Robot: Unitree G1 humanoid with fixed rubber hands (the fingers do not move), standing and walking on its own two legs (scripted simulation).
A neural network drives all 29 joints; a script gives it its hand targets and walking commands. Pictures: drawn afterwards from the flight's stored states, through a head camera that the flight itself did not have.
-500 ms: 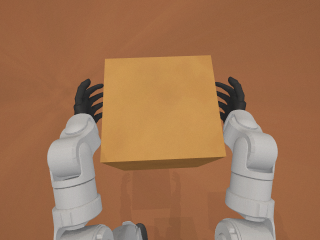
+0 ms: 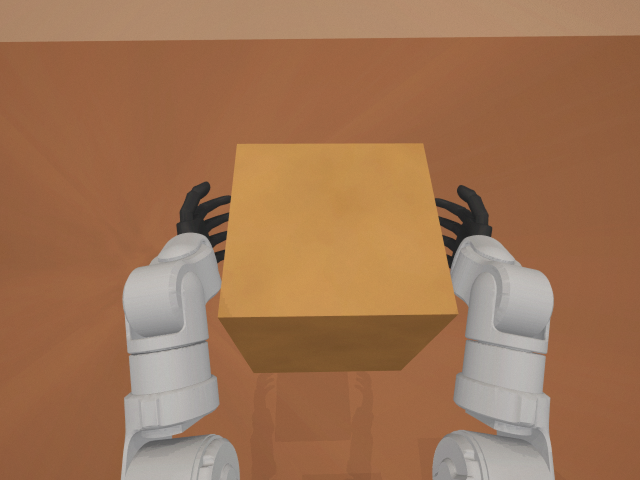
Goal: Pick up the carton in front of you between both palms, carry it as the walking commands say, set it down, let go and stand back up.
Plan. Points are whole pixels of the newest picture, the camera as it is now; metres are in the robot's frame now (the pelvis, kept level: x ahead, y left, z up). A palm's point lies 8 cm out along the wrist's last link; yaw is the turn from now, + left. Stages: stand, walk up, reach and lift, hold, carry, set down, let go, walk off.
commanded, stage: carry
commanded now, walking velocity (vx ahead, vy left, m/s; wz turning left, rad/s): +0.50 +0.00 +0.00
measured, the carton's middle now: (329, 271) +0.36 +0.02 +0.06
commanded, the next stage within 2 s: none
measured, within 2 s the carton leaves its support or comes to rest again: neither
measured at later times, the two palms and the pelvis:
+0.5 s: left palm (254, 75) +0.66 +0.16 +0.15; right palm (452, 93) +0.63 -0.14 +0.16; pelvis +0.30 +0.04 +0.04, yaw -2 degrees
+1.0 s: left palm out of the picture +0.93 +0.15 +0.20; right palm out of the picture +0.95 -0.15 +0.19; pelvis +0.59 -0.01 +0.06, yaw -1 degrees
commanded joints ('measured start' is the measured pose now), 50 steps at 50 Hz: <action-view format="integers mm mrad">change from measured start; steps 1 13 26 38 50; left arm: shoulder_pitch -667 -457 -517 -482 -550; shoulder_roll -737 -571 -622 -560 -627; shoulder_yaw -648 -565 -518 -510 -610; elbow -152 -109 -88 10 -133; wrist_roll -246 -152 -94 -124 -218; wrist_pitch -38 -16 -54 -3 -55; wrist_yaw -23 4 12 9 -7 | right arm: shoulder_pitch -573 -496 -641 -531 -532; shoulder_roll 679 594 709 598 612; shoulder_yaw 535 589 698 567 569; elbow -76 -78 -159 -52 -82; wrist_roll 95 131 258 128 109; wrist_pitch -33 -8 -66 6 -42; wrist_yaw -4 -4 28 -6 -15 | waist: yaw -28 -44 -138 -10 -30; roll -47 -177 88 -357 -123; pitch -445 -324 -421 -490 -365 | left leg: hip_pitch -335 -129 502 -256 -340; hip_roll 56 -17 269 -83 81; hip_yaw -51 194 -239 80 42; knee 69 -614 -927 -72 -361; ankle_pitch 68 186 378 -28 156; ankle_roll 21 -9 178 -50 -31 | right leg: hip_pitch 591 518 -305 728 528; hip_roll -293 -203 -75 -351 -256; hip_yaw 492 128 138 781 275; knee -239 -227 519 -294 -306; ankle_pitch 231 631 -51 40 283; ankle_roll -162 -89 29 -202 -154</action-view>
